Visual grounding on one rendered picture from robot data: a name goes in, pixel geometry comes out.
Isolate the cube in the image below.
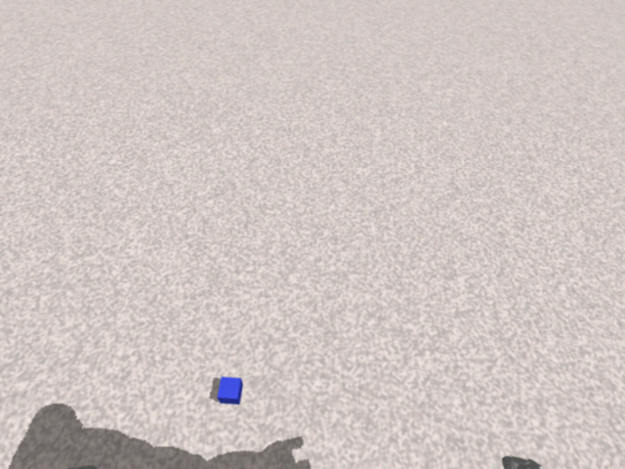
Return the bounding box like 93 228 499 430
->
217 377 243 405

